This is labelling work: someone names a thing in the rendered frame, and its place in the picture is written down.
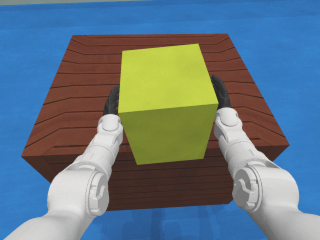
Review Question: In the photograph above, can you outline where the robot right forearm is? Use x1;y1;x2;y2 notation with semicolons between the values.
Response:
214;107;299;204

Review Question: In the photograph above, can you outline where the pedestal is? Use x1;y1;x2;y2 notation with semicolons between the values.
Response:
21;33;290;211

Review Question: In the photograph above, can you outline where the robot left upper arm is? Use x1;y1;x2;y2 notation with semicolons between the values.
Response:
3;170;110;240

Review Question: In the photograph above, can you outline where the carton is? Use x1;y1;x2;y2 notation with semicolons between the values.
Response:
118;43;219;165

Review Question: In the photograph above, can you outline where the robot right upper arm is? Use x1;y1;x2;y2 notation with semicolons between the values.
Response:
232;165;320;240

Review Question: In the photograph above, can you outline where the robot left forearm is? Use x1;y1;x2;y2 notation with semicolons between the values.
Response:
47;114;123;209

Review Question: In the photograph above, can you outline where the robot right hand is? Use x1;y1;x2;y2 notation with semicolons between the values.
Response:
210;74;232;110

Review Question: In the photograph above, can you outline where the robot left hand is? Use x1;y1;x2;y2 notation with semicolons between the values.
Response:
103;84;120;116

